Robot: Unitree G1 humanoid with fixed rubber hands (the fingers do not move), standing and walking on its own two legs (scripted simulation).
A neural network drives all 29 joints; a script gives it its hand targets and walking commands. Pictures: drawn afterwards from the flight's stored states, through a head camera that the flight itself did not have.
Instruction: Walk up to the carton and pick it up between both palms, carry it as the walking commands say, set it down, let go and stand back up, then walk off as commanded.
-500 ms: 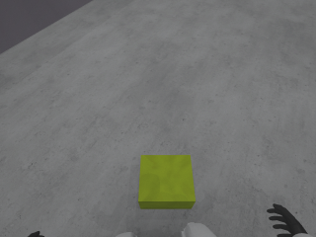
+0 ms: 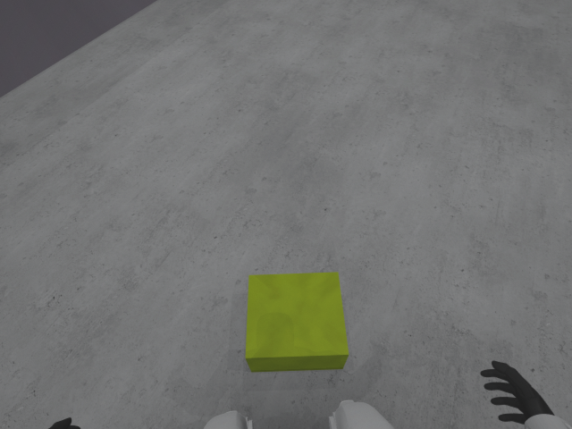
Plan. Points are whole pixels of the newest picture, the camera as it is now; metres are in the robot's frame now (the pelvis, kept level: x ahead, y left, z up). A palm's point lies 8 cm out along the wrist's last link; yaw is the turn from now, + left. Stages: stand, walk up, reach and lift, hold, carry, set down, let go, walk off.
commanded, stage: walk up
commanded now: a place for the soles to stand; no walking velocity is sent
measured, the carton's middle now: (295, 321) +0.50 -0.01 -0.64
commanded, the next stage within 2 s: none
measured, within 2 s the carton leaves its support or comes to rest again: neither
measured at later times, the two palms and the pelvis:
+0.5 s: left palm out of the picture +0.11 +0.34 -0.06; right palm out of the picture +0.11 -0.32 -0.09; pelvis -0.01 +0.00 +0.00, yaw -2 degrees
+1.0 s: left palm out of the picture +0.11 +0.34 -0.05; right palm out of the picture +0.11 -0.32 -0.08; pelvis -0.01 +0.00 +0.00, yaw -3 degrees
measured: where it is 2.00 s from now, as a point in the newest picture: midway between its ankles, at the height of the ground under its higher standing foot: outside the picture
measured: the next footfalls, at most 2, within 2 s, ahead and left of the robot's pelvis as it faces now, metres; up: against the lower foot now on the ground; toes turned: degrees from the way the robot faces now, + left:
none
